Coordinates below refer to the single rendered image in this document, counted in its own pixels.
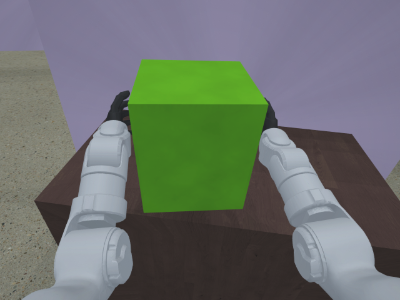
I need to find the right robot upper arm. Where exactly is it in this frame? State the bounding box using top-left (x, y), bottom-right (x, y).
top-left (292, 217), bottom-right (400, 300)

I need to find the robot right forearm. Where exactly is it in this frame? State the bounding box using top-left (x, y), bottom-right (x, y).
top-left (259, 128), bottom-right (374, 258)

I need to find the pedestal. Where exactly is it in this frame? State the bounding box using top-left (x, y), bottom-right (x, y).
top-left (34, 109), bottom-right (400, 300)

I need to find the right robot hand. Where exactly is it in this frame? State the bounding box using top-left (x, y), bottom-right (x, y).
top-left (261, 98), bottom-right (278, 135)

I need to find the robot left forearm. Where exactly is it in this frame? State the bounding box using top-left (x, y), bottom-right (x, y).
top-left (54, 120), bottom-right (131, 280)

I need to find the carton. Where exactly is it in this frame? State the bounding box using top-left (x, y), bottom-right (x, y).
top-left (127, 59), bottom-right (269, 213)

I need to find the left robot hand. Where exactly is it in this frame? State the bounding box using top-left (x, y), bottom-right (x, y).
top-left (106, 91), bottom-right (132, 134)

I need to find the left robot upper arm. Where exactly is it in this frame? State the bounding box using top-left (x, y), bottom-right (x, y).
top-left (22, 227), bottom-right (133, 300)

